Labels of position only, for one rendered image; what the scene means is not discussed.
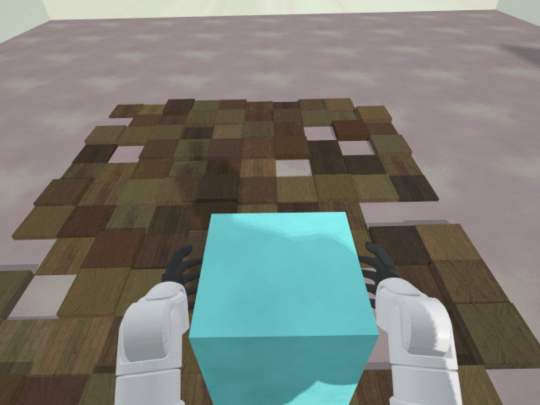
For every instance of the robot left forearm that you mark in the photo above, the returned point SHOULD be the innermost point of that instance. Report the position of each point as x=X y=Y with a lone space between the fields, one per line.
x=150 y=347

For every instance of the robot left hand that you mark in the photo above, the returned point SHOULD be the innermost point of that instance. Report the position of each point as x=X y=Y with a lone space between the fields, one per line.
x=175 y=269

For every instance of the robot right forearm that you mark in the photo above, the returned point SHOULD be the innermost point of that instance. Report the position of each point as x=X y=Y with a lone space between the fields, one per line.
x=421 y=345

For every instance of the robot right hand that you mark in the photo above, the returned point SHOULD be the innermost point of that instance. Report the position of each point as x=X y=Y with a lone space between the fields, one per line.
x=384 y=267

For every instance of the carton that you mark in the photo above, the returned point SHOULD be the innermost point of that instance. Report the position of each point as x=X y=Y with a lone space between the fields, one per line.
x=282 y=315

